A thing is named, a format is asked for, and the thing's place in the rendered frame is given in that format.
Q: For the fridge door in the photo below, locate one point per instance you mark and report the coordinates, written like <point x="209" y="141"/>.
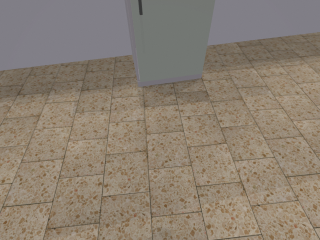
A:
<point x="171" y="37"/>

